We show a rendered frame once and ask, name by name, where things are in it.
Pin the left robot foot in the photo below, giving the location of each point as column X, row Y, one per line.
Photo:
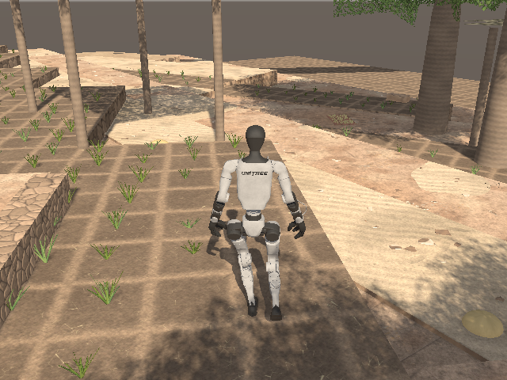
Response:
column 252, row 310

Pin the right robot hand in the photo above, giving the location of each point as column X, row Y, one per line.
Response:
column 298, row 226

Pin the left robot forearm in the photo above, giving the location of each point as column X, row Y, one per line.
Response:
column 217, row 209

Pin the robot right upper arm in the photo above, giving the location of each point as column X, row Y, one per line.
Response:
column 284, row 181

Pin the right robot forearm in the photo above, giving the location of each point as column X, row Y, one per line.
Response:
column 295, row 210

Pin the left robot hand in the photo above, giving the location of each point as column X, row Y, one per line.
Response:
column 220, row 225

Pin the humanoid robot head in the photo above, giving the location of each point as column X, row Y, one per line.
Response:
column 255, row 137

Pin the robot left upper arm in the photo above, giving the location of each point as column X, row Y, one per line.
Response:
column 225, row 180

